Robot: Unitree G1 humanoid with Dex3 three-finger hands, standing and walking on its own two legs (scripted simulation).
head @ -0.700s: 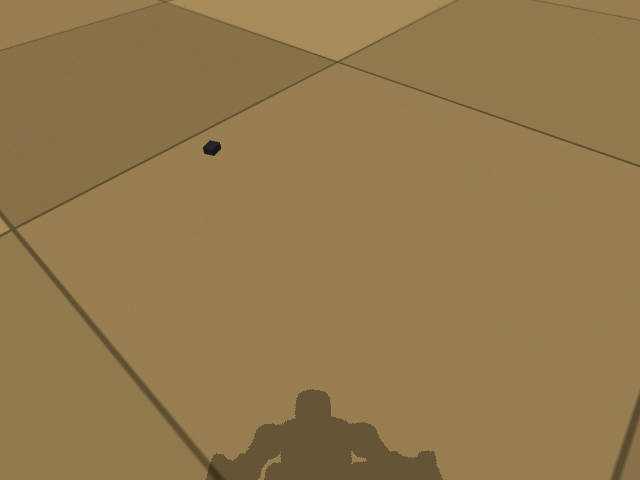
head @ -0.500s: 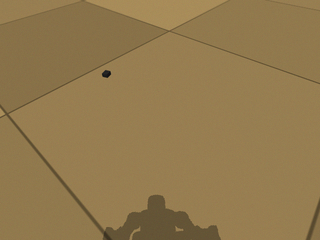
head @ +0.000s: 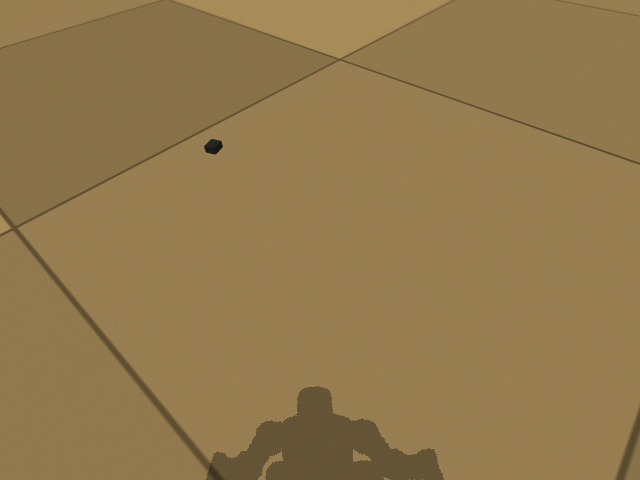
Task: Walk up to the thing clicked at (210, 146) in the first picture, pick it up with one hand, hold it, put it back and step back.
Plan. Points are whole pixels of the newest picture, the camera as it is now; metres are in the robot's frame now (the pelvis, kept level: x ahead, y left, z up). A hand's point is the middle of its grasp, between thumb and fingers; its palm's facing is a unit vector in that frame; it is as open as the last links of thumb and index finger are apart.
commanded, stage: stand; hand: left
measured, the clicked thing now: (213, 146) +1.90 +0.63 -0.76
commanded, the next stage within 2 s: walk up in 0.42 s
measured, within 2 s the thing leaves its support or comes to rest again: neither
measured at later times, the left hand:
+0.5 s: hand out of the picture +0.08 +0.26 -0.15, palm faces +0.07 -0.95 -0.32, open 7.4 cm
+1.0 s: hand (77, 433) +0.23 +0.40 -0.15, palm faces +0.27 -0.94 -0.22, open 7.4 cm
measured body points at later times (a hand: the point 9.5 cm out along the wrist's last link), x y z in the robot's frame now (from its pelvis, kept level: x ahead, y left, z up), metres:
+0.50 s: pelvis +0.01 +0.00 +0.00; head +0.01 +0.00 +0.45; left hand +0.08 +0.31 -0.12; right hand +0.09 -0.30 -0.13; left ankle +0.00 +0.12 -0.74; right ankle +0.00 -0.12 -0.75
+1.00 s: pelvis +0.18 +0.11 -0.01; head +0.16 +0.16 +0.44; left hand +0.22 +0.45 -0.13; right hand +0.32 -0.19 -0.09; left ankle +0.13 +0.21 -0.75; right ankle +0.27 -0.01 -0.68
